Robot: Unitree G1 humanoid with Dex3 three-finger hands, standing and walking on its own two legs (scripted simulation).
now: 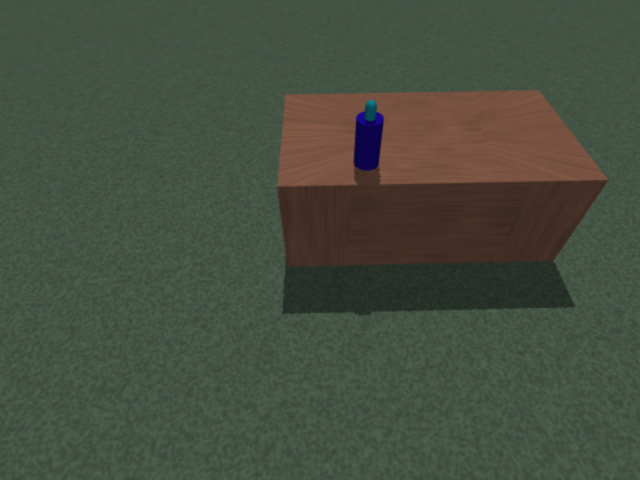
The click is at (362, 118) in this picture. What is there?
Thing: necked bottle
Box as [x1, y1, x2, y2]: [354, 100, 383, 170]
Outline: 373,100 369,100 365,105 365,110 359,113 356,117 354,164 358,168 366,170 372,169 377,166 383,117 375,111 376,104
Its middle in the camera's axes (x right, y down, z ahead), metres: +0.14 -0.35 +1.27
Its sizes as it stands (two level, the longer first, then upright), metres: 0.086 0.086 0.230
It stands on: a support 0.42 m high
